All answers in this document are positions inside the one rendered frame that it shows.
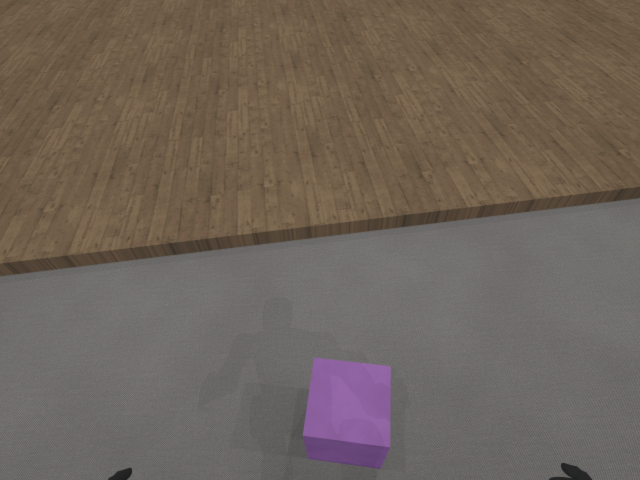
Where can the carton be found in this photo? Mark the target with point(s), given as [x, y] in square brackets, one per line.
[348, 413]

